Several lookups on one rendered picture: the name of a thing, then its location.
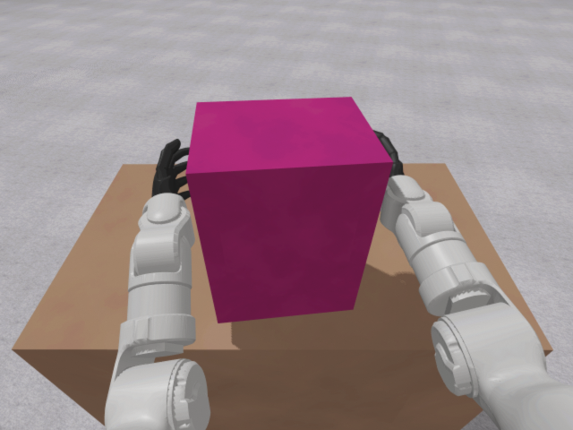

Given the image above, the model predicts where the robot right hand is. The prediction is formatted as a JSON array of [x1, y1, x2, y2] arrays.
[[373, 130, 405, 177]]

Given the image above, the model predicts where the left robot upper arm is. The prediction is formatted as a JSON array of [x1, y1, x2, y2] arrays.
[[106, 358, 210, 430]]

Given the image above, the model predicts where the right robot upper arm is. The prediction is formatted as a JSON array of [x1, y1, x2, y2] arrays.
[[431, 302, 573, 430]]

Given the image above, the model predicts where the carton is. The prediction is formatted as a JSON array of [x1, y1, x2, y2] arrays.
[[185, 97, 393, 323]]

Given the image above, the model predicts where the robot left hand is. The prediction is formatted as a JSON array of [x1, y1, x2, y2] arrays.
[[151, 139, 191, 200]]

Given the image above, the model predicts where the pedestal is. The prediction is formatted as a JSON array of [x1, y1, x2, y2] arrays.
[[12, 163, 553, 430]]

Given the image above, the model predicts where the right robot forearm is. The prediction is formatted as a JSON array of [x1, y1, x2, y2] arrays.
[[380, 175, 547, 372]]

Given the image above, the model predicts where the left robot forearm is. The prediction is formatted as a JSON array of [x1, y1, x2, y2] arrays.
[[105, 193, 196, 430]]

